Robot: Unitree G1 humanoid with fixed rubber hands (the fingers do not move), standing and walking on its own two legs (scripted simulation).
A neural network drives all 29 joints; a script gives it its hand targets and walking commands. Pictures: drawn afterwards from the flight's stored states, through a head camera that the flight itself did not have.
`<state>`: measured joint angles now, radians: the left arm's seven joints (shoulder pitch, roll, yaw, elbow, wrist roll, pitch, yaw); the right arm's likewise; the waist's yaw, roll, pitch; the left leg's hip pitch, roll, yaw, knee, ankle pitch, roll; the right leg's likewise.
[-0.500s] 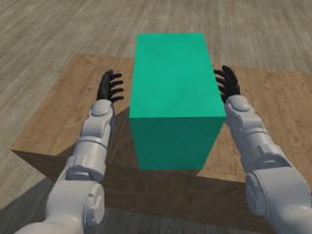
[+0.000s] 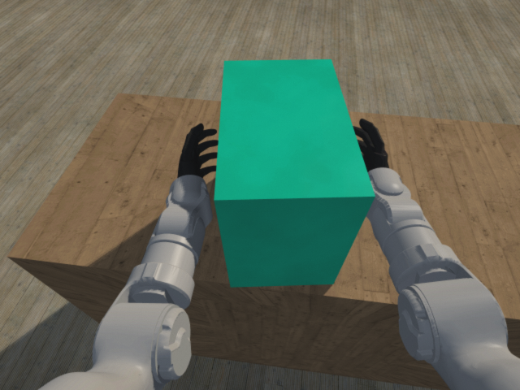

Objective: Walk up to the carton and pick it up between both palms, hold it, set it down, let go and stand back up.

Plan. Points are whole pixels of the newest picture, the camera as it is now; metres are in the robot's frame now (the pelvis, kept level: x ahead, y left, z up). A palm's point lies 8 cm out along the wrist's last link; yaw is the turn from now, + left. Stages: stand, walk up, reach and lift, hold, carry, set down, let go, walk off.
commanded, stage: reach and lift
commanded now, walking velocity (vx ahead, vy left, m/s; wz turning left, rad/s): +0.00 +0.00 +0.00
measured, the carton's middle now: (280, 175) +0.46 +0.06 +0.06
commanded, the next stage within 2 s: none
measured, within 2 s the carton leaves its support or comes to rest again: neither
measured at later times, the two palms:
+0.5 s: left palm (194, 180) +0.40 +0.18 +0.10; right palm (374, 177) +0.44 -0.09 +0.11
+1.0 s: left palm (195, 179) +0.40 +0.18 +0.10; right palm (372, 179) +0.45 -0.09 +0.10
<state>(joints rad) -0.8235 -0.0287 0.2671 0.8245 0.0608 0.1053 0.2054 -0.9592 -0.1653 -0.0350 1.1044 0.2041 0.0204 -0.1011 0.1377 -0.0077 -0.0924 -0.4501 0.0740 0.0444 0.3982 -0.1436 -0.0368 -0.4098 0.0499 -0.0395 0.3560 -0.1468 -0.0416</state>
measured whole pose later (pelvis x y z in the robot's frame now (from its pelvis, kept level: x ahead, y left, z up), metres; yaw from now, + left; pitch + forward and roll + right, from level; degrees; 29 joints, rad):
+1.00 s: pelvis +0.02 +0.00 +0.01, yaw +0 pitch +4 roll +0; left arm -0.68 -0.20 0.50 0.57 0.43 0.15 0.07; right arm -0.82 0.04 -0.41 1.00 -0.24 -0.14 -0.03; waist 0.09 -0.03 0.01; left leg -0.22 0.06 0.06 0.30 -0.15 -0.03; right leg -0.19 0.04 -0.02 0.28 -0.16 -0.04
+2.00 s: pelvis +0.00 +0.00 +0.01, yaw +2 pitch +4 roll -1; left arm -0.67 -0.13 0.38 0.64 0.31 0.14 0.13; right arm -0.81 0.01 -0.28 1.08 -0.13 -0.19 -0.11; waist 0.08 -0.04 -0.03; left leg -0.26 0.06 0.03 0.30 -0.11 -0.04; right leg -0.21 0.04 -0.06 0.26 -0.12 -0.05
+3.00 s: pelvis -0.01 +0.02 +0.01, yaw +4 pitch -4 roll -1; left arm -0.82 0.00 0.26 0.48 0.23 0.60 0.13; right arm -0.90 -0.05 -0.09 0.87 0.19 0.23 -0.20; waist -0.06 -0.05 -0.02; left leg -0.15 0.03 0.00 0.37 -0.15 -0.01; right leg -0.07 0.01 -0.08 0.29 -0.15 -0.01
